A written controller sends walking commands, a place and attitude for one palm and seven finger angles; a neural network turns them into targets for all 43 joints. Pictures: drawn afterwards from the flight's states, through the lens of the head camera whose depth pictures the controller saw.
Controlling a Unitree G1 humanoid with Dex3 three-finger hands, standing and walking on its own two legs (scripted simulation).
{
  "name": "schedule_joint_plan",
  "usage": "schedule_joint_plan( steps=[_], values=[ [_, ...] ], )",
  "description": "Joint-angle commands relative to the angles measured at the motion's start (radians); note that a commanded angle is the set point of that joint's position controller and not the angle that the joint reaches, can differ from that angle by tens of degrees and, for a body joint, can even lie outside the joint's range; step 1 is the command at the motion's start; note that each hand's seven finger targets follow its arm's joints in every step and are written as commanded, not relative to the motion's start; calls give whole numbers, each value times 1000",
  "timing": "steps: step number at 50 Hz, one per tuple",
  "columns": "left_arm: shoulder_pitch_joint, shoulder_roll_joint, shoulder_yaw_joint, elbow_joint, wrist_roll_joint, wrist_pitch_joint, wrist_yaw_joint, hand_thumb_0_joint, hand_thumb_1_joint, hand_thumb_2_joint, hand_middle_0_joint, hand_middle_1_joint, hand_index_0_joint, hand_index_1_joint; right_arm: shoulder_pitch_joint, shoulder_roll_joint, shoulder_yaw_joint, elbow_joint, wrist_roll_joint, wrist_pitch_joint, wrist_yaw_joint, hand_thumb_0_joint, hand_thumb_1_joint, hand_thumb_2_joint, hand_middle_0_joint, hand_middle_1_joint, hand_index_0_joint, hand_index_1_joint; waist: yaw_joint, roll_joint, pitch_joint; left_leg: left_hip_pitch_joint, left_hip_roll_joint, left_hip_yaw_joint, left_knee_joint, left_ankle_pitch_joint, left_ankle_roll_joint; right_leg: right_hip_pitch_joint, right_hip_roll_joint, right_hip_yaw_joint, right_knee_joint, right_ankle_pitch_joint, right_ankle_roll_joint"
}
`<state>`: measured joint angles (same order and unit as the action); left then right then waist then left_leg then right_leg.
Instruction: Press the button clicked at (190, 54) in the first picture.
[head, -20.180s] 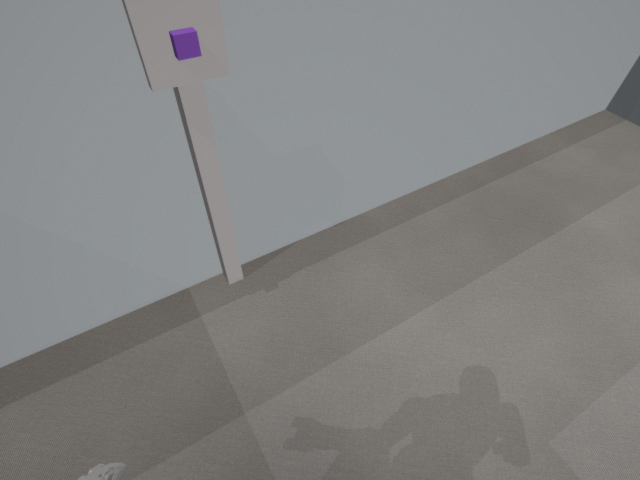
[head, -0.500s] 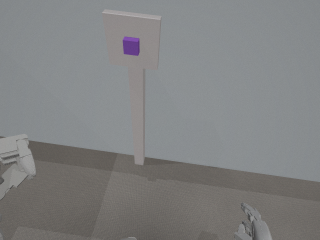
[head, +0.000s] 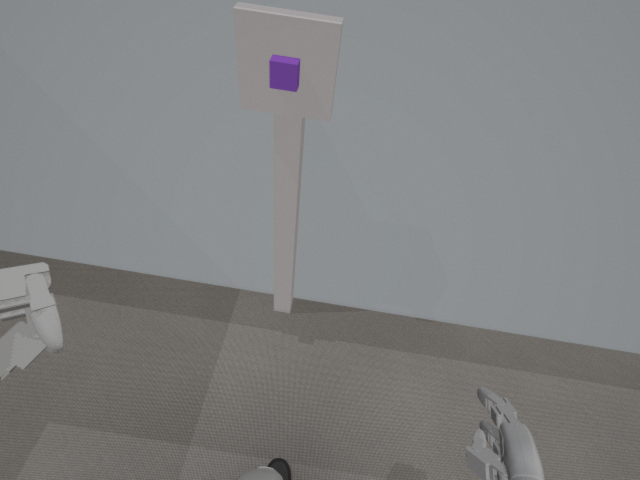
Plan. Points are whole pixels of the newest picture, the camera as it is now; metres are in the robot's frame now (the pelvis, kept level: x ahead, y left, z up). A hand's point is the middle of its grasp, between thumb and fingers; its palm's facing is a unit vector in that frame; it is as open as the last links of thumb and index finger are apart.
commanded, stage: step back with the hand held close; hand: left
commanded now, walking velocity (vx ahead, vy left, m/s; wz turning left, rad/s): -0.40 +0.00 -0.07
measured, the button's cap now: (285, 72) +0.73 +0.12 +0.14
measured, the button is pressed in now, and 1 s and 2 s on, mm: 0 0 0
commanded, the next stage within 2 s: stop stepping back and stand still in 0.02 s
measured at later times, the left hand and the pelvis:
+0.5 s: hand out of the picture +0.12 +0.25 +0.18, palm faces +0.23 -0.85 -0.47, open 3.1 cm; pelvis -0.08 +0.03 +0.02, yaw -4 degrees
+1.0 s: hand out of the picture +0.10 +0.27 +0.17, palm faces +0.32 -0.83 -0.45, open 3.1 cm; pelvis -0.09 +0.05 +0.01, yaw -2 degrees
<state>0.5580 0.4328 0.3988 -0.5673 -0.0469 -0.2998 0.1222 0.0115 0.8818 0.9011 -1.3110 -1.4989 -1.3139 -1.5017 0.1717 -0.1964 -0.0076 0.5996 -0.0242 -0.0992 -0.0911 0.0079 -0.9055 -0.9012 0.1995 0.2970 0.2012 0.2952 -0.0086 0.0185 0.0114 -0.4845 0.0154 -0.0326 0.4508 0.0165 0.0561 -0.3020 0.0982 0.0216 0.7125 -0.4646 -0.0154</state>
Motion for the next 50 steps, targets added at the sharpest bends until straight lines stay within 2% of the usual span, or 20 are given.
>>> schedule_joint_plan(
  steps=[1, 3, 5, 6, 8, 10, 11, 12, 14, 20, 23, 25, 26, 27, 33, 37, 43, 47, 49, 50],
  values=[
    [85, 109, 76, -260, -25, -52, 11, 0, 900, 900, -1300, -1500, -1300, -1500, -66, -126, -59, -164, 5, -76, 28, 0, -900, -900, 200, 300, 200, 300, 30, 239, -252, 162, 200, -145, -313, -419, -31, 110, -3, -60, -66, -86, -28],
    [73, 127, 67, -274, -30, -43, 14, 0, 900, 900, -1300, -1500, -1300, -1500, -51, -123, -52, -143, 10, -65, 34, 0, -900, -900, 200, 300, 200, 300, 23, 141, -233, 244, 125, -39, -133, -333, -86, 36, -85, -22, -332, -4, -58],
    [5, 184, 94, -298, -21, -44, 30, 0, 900, 900, -1300, -1500, -1300, -1500, -47, -107, -40, -125, 5, -45, 26, 0, -900, -900, 200, 300, 200, 300, 4, -132, -151, 365, -16, 11, 357, -287, -119, -328, -413, 299, -592, 0, -159],
    [-61, 202, 119, -319, -8, -42, 41, 0, 900, 900, -1300, -1500, -1300, -1500, -54, -108, -33, -112, -17, -49, 22, 0, -900, -900, 200, 300, 200, 300, 21, -137, -121, 303, -31, -4, 526, -385, -117, -364, -469, 294, -564, 151, -191],
    [-56, 114, 67, -233, 6, 13, 30, 0, 900, 900, -1300, -1500, -1300, -1500, -57, -101, -35, -114, 5, -39, 10, 0, -900, -900, 200, 300, 200, 300, -2, -238, -55, 233, 24, -52, 504, -400, -77, -308, -367, 108, -439, 111, -136],
    [-70, 112, 65, -206, 0, 31, 26, 0, 900, 900, -1300, -1500, -1300, -1500, -65, -128, -20, -117, 16, -46, -12, 0, -900, -900, 200, 300, 200, 300, -26, 32, 10, 235, 33, -48, 8, -282, -73, -217, -221, 2, -208, 155, -35],
    [-72, 120, 71, -248, 4, 23, 24, 0, 900, 900, -1300, -1500, -1300, -1500, -76, -156, -32, -141, 17, -68, -22, 0, -900, -900, 200, 300, 200, 300, -4, 273, -10, 228, 159, -217, -189, -217, -49, -186, -112, -58, -47, 30, 18],
    [-74, 146, 93, -262, 10, 4, 30, 0, 900, 900, -1300, -1500, -1300, -1500, -48, -144, -29, -140, 10, -93, -15, 0, -900, -900, 200, 300, 200, 300, 12, 339, -70, 228, 267, -406, -278, -250, 15, -153, -51, -21, 87, -70, 22],
    [-21, 140, 109, -274, -2, 0, 27, 0, 900, 900, -1300, -1500, -1300, -1500, -26, -113, -35, -135, 6, -113, 3, 0, -900, -900, 200, 300, 200, 300, -1, 201, -167, 265, 278, -476, -347, -542, -9, -125, -57, 56, 217, -62, 21],
    [161, 85, 44, -281, 21, 60, 43, 0, 900, 900, -1300, -1500, -1300, -1500, -50, -123, -25, -150, 0, -82, 32, 0, -900, -900, 200, 300, 200, 300, 14, 231, -102, 87, 150, -149, -425, -615, -89, 164, -5, -118, -61, -62, -5],
    [158, 129, 70, -253, 17, 83, 44, 0, 900, 900, -1300, -1500, -1300, -1500, -43, -116, -30, -148, -7, -48, 15, 0, -900, -900, 200, 300, 200, 300, 11, 88, -101, 66, 50, -10, -200, -487, -106, 254, -64, -92, -381, 0, -44],
    [78, 167, 115, -262, -2, 84, 41, 0, 900, 900, -1300, -1500, -1300, -1500, -41, -103, -31, -130, -4, -18, 5, 0, -900, -900, 200, 300, 200, 300, 3, -154, -103, 150, -20, 29, 334, -335, -82, -58, -381, 224, -562, -81, -165],
    [16, 180, 157, -261, -8, 74, 50, 0, 900, 900, -1300, -1500, -1300, -1500, -49, -106, -21, -119, -18, -19, 9, 0, -900, -900, 200, 300, 200, 300, 6, -112, -84, 95, 2, 11, 430, -316, -78, -95, -446, 252, -567, -30, -206],
    [-21, 159, 124, -217, -7, 77, 50, 0, 900, 900, -1300, -1500, -1300, -1500, -33, -100, -24, -101, 6, -29, 4, 0, -900, -900, 200, 300, 200, 300, -10, -200, -100, 52, 8, -26, 491, -349, -79, -78, -440, 266, -556, -187, -199],
    [-49, 78, 21, -172, 27, 52, 53, 0, 900, 900, -1300, -1500, -1300, -1500, -50, -134, -22, -89, 13, -76, -22, 0, -900, -900, 200, 300, 200, 300, -9, 6, 39, 235, 32, 45, 38, -351, -22, -121, -297, 83, -378, -70, -89],
    [-47, 111, 63, -243, 28, 14, 49, 0, 900, 900, -1300, -1500, -1300, -1500, -35, -127, -10, -105, 6, -94, -18, 0, -900, -900, 200, 300, 200, 300, -10, 238, 9, 165, 212, -311, -265, -525, 40, -48, -99, -78, -53, 17, 13],
    [66, 92, 74, -173, 25, 21, 43, 0, 900, 900, -1300, -1500, -1300, -1500, -32, -123, -20, -129, 10, -93, 8, 0, -900, -900, 200, 300, 200, 300, 1, 70, -55, 100, 95, -82, -127, -340, -20, 167, -140, -24, -313, 174, -13],
    [83, 76, 62, -152, 3, 29, 39, 0, 900, 900, -1300, -1500, -1300, -1500, -23, -119, -29, -118, 21, -71, 15, 0, -900, -900, 200, 300, 200, 300, -7, -87, -69, 211, 20, 3, 138, -269, -45, -15, -289, 163, -451, 98, -88],
    [52, 74, 58, -151, 2, 34, 43, 0, 900, 900, -1300, -1500, -1300, -1500, -28, -115, -23, -113, 23, -68, 12, 0, -900, -900, 200, 300, 200, 300, -9, -103, -78, 233, 23, 4, 100, -212, -42, 12, -283, 111, -409, 221, -79],
    [-98, -14, -284, 638, 112, 202, -99, 0, 900, 900, -1300, -1500, -1300, -1500, -30, -299, -91, 128, 10, -88, 109, 0, -900, -900, 200, 300, 200, 300, -56, -15, -59, 203, 80, -54, 272, 66, -31, -90, -305, 0, -154, 546, -64]
  ],
)
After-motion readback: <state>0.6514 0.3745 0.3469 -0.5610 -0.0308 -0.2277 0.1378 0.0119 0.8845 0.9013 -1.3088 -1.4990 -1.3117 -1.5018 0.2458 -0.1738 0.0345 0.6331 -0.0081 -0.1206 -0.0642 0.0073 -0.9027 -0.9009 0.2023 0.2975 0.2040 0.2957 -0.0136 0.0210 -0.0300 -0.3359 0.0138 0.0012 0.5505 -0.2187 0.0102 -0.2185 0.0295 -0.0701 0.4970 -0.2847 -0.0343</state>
